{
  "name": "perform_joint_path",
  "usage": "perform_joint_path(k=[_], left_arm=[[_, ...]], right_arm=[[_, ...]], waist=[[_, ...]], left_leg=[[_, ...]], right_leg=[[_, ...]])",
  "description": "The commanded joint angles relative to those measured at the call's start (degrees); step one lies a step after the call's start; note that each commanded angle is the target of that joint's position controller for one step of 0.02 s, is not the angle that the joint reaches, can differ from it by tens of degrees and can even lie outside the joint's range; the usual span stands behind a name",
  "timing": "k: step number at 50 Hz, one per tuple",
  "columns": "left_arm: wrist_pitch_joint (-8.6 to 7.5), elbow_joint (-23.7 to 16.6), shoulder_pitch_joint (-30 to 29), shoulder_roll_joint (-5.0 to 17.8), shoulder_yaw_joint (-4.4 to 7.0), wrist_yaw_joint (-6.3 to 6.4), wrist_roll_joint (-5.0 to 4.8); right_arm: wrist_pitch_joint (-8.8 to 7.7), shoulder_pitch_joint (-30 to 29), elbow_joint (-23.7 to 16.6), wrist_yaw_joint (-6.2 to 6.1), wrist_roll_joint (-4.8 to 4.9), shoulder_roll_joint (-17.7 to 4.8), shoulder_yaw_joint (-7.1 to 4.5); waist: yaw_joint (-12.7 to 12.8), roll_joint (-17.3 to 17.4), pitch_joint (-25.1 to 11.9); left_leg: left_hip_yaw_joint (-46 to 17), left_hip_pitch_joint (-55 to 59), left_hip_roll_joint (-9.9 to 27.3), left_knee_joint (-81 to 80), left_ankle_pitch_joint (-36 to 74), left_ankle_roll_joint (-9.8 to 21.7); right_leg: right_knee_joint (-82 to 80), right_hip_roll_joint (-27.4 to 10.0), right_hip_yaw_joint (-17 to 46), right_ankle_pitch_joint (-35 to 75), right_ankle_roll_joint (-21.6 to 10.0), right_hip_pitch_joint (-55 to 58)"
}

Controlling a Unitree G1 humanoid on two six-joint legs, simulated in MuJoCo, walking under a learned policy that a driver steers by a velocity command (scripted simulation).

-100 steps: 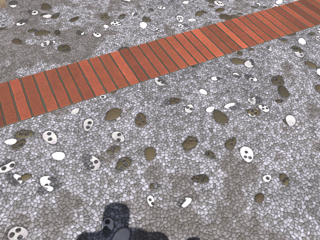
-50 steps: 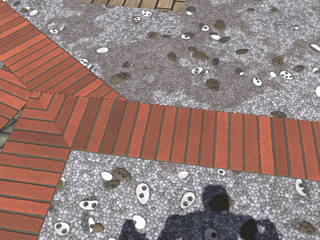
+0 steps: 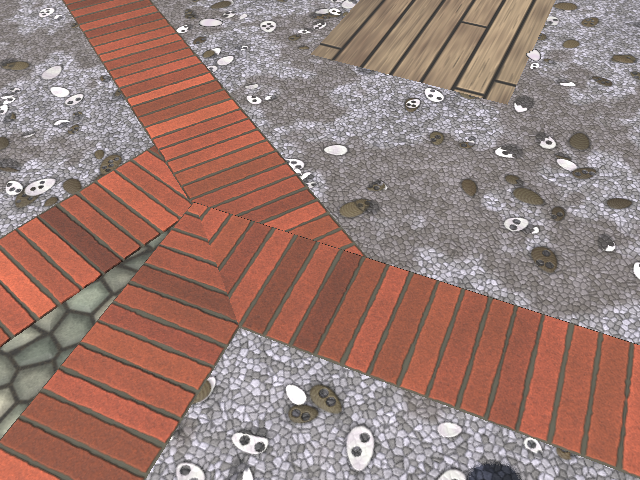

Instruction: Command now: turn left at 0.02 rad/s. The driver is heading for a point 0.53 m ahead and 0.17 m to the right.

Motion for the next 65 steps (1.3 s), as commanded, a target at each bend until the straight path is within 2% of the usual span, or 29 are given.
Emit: perform_joint_path(k=[1, 16, 29, 30, 31, 32, 33, 34, 35, 36, 38, 40, 41, 42, 43, 44, 45, 46, 47, 48, 49, 50, 51, 53, 57, 60, 62, 63, 65], left_arm=[[-0.73, -1.89, -1.03, 6.29, 1.48, 0.12, -0.10], [-0.68, 6.26, 0.57, 6.60, 1.10, 0.51, -0.30], [-0.32, 10.50, 2.55, 6.58, 0.58, 0.89, -0.35], [-0.07, 11.52, 4.63, 7.19, 0.88, 1.11, -0.61], [0.18, 11.87, 6.51, 10.02, 1.89, 1.28, -1.49], [-0.01, 12.31, 10.04, 12.43, 2.67, 1.34, -1.99], [-0.80, 12.24, 10.71, 15.01, 3.55, 1.48, -2.15], [-2.06, 11.17, 9.37, 13.81, 3.33, 1.52, -1.35], [-3.21, 10.20, 7.28, 11.49, 2.80, 1.35, -1.04], [-3.92, 9.20, 5.87, 9.88, 2.47, 1.07, -1.27], [-4.19, 8.27, 5.82, 10.01, 2.59, 0.82, -2.17], [-3.99, 7.68, 5.45, 11.51, 2.96, 0.80, -2.44], [-3.17, 9.43, 7.68, 12.17, 3.42, -0.03, 1.90], [-2.74, 9.13, 7.09, 12.02, 3.71, -0.38, 2.20], [-2.46, 8.49, 5.40, 12.06, 3.88, -0.56, 1.27], [-2.36, 7.84, 4.00, 12.00, 3.96, -0.68, 0.88], [-2.61, 6.99, 2.22, 9.72, 3.27, -0.81, 1.55], [-3.18, 3.95, -2.54, 2.53, 1.35, -0.94, 2.22], [-3.73, 0.97, -1.71, -0.51, 0.73, -1.19, 0.73], [-3.67, 0.02, -2.51, 2.48, 1.12, -1.82, 0.62], [-3.61, 0.57, -2.40, 5.83, 1.90, -2.60, 0.75], [-3.42, 2.07, 0.95, 5.91, 2.17, -3.18, 1.02], [-2.75, 2.89, 2.68, 6.18, 2.44, -3.72, 1.56], [-1.18, 2.74, 2.11, 4.79, 2.34, -4.63, 1.39], [0.18, 0.13, -5.81, 3.61, 2.09, -4.79, 0.52], [0.21, -2.55, -12.03, 3.38, 1.64, -5.30, 0.74], [-0.02, -4.38, -15.14, 2.73, 1.00, -5.71, 0.99], [-0.12, -5.07, -15.50, 2.49, 0.71, -5.73, 0.90], [-0.12, -5.52, -13.65, 3.39, 0.63, -5.19, 0.48]], right_arm=[[-0.68, -0.44, -1.72, -0.51, 0.09, -5.79, -1.35], [-0.53, -0.24, 6.53, -1.24, 0.34, -5.32, -1.32], [-0.77, 0.57, 11.95, -1.40, 0.46, -4.90, -0.66], [-0.71, 2.16, 12.95, -1.44, 0.74, -4.14, -0.52], [-0.86, 1.68, 12.63, -1.33, 1.33, -4.52, -0.73], [-1.58, -1.73, 10.73, -1.01, 1.61, -5.18, -0.86], [-2.74, -6.24, 7.95, -0.41, 2.28, -4.47, -0.50], [-3.86, -9.09, 6.42, 0.11, 2.63, -5.13, -0.71], [-4.88, -7.76, 6.72, 0.62, 2.48, -5.11, -0.94], [-5.77, -5.54, 7.43, 1.08, 2.30, -4.48, -1.00], [-6.94, -5.07, 7.72, 1.40, 2.31, -4.38, -1.22], [-7.41, -5.08, 7.77, 1.50, 2.20, -2.57, -0.76], [-5.11, -4.50, 6.66, 3.76, -2.37, -2.32, -0.58], [-3.97, -2.92, 6.67, 4.21, -2.16, -2.19, -0.89], [-3.50, 0.69, 7.33, 4.07, -1.46, -1.97, -0.89], [-3.54, 5.20, 8.56, 3.64, -1.27, -2.74, -1.16], [-4.44, 14.07, 11.18, 2.96, -1.24, -4.64, -1.82], [-5.73, 24.42, 12.79, 2.04, -2.81, -10.46, -2.82], [-5.96, 19.99, 11.21, 1.70, -3.41, -13.22, -2.39], [-5.74, 12.92, 9.56, 1.48, -2.46, -12.91, -2.51], [-6.41, 7.60, 7.56, 1.84, -1.52, -9.50, -1.67], [-7.00, 5.28, 6.93, 2.03, -1.08, -7.98, -1.18], [-7.54, 4.95, 6.70, 1.73, -1.00, -6.81, -0.77], [-8.42, 8.41, 8.29, 1.42, -1.15, -4.94, -0.21], [-9.01, 13.77, 9.66, 1.68, -1.38, -3.72, 0.05], [-9.17, 16.41, 10.29, 1.02, -1.45, -2.72, 0.54], [-8.96, 17.35, 10.76, 0.33, -1.21, -3.02, 0.69], [-8.78, 16.97, 10.80, 0.07, -1.19, -3.74, 0.70], [-8.17, 16.46, 10.41, -0.76, -1.01, -6.49, 0.40]], waist=[[0.34, 0.10, -2.51], [0.45, -0.42, -1.00], [0.69, -0.29, -0.14], [1.00, -1.55, -2.65], [2.04, -4.60, -1.07], [3.93, -8.63, 1.71], [4.78, -12.70, 6.17], [4.61, -10.35, 8.89], [2.79, -7.11, 8.19], [1.51, -5.41, 5.59], [1.46, -5.68, 2.40], [0.73, -7.53, 1.28], [0.30, -7.99, 0.30], [-0.57, -8.02, 1.63], [-2.57, -6.35, 2.09], [-4.70, -3.94, 2.20], [-8.91, 2.04, 0.13], [-13.61, 17.85, -2.43], [-8.32, 17.45, -1.11], [-4.29, 11.05, 2.14], [-2.38, 4.47, 2.45], [-0.27, 3.91, 0.91], [0.65, 5.26, 0.00], [0.46, 4.79, 1.73], [-1.35, 3.18, 5.81], [-2.26, 3.22, 8.81], [-2.22, 2.82, 10.02], [-1.54, 3.15, 9.78], [0.75, 5.03, 6.16]], left_leg=[[-2.92, 1.58, 2.89, -3.91, 12.02, 1.12], [-1.54, 3.20, 2.63, -5.72, 12.04, 0.45], [-0.50, 2.34, 2.50, -6.85, 10.80, 0.03], [2.32, 2.17, 0.24, -4.56, 0.15, 0.34], [5.11, -2.91, -2.02, 0.96, -12.12, 0.88], [6.55, -11.36, -1.96, 8.62, -16.01, 1.20], [5.37, -17.37, 1.60, 17.60, -12.45, 1.84], [2.06, -23.54, 4.80, 25.34, -12.08, 2.25], [0.78, -27.47, 6.77, 29.14, -9.42, 2.84], [0.61, -28.29, 8.02, 29.18, -6.91, 3.39], [3.31, -23.16, 7.89, 19.85, -3.60, 2.76], [6.69, -12.22, 5.48, 10.28, -1.32, 1.49], [10.54, -6.93, 2.08, 5.75, -5.60, 1.47], [12.88, -2.26, 1.20, 3.34, -2.62, 1.29], [14.65, 4.07, 0.77, 0.11, 1.98, 1.50], [15.25, 11.00, -0.08, -0.98, 1.46, 1.75], [11.54, 21.06, 1.21, -3.09, -2.53, 2.41], [-10.27, 25.87, 16.17, -12.81, -22.50, 3.71], [-35.49, 22.29, 25.69, -24.43, -40.08, 7.38], [-35.71, 17.14, 28.44, -25.24, -41.76, 9.36], [-26.28, 14.04, 24.70, -22.92, -33.09, 7.58], [-17.04, 11.61, 20.89, -22.76, -24.95, 5.69], [-11.11, 10.02, 18.81, -23.71, -19.95, 4.41], [-2.63, 9.22, 16.75, -24.60, -11.51, 3.39], [9.17, 10.36, 14.54, -26.10, 1.46, 1.64], [14.73, 13.60, 14.01, -27.73, 9.69, 2.08], [18.27, 16.62, 13.84, -27.51, 19.85, 1.72], [20.46, 17.60, 13.78, -26.14, 29.54, 1.18], [23.22, 20.07, 14.52, -19.15, 63.15, 0.44]], right_leg=[[-5.82, -3.77, 4.08, 10.34, -1.58, 0.10], [-8.36, -3.06, 3.97, 10.23, -1.88, 0.73], [-9.54, -2.63, 4.14, 9.59, -2.34, 1.20], [-10.79, -2.07, 4.27, -4.54, -3.22, 2.63], [-13.39, -4.30, 8.60, -22.31, -5.63, 2.57], [-19.47, -11.29, 18.86, -36.48, -9.43, 3.46], [-25.91, -20.15, 31.07, -40.43, -14.06, 1.26], [-27.95, -23.29, 35.34, -34.25, -15.82, 1.46], [-26.62, -22.63, 33.02, -27.59, -14.67, 4.25], [-25.09, -20.74, 28.92, -22.68, -12.84, 6.32], [-24.68, -16.29, 19.80, -15.85, -9.84, 5.98], [-24.11, -12.18, 12.80, -11.73, -8.94, -0.21], [-23.73, -10.14, 10.16, -15.32, -10.03, -2.21], [-22.03, -10.31, 9.36, -16.45, -10.56, -5.73], [-19.65, -10.40, 8.55, -19.07, -10.56, -10.51], [-15.27, -9.49, 7.68, -20.55, -10.20, -15.95], [-2.39, -6.28, 4.76, -16.27, -9.19, -22.13], [25.40, 0.78, -0.58, -13.19, -6.48, -31.41], [37.75, 5.03, 6.51, -9.72, -7.07, -42.87], [43.01, -1.11, 8.72, -2.55, -7.60, -46.23], [42.04, -3.51, 9.11, 3.89, -6.91, -43.87], [39.93, -4.73, 8.78, 7.04, -5.58, -38.83], [39.97, -5.32, 7.23, 8.41, -4.33, -35.74], [42.20, -5.29, 5.24, 12.00, -3.33, -36.18], [37.57, -4.15, 1.58, 17.07, -3.78, -39.50], [29.51, -4.18, -3.14, 17.74, -4.74, -40.71], [22.02, -3.88, -6.70, 16.94, -5.87, -38.68], [18.34, -2.90, -8.79, 15.97, -6.97, -35.45], [13.63, 1.80, -13.40, 13.95, -9.86, -25.37]])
